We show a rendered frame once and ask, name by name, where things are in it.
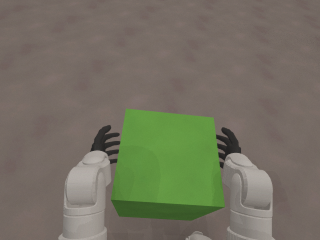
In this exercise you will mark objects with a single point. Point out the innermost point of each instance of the carton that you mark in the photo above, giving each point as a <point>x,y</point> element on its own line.
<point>167,167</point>

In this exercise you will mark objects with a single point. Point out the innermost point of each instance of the right robot hand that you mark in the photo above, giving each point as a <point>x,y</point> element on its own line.
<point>231,142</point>

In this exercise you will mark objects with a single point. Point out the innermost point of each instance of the right robot forearm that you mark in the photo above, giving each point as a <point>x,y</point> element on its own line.
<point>251,199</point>

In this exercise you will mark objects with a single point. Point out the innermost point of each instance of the left robot forearm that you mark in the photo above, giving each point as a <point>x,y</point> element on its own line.
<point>84,200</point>

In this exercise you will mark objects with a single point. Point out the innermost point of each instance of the robot right shin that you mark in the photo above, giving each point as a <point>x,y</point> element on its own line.
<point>197,232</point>

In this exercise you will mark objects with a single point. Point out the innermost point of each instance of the left robot hand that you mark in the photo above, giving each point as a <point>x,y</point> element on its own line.
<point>100,145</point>

